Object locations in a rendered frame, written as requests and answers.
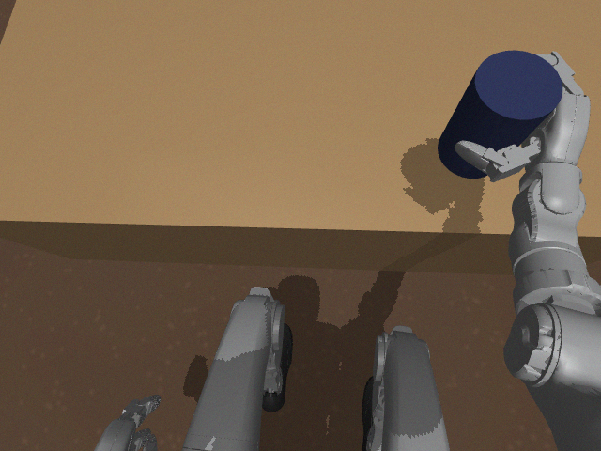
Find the right robot hand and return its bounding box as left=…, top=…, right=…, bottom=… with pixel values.
left=455, top=51, right=591, bottom=182

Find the left robot hand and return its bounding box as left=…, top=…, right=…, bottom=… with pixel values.
left=94, top=395, right=161, bottom=451

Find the left robot foot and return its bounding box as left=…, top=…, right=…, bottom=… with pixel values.
left=262, top=323, right=293, bottom=412

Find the right robot arm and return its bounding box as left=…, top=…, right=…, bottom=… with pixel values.
left=503, top=162, right=601, bottom=451

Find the can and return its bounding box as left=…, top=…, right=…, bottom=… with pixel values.
left=438, top=51, right=562, bottom=179

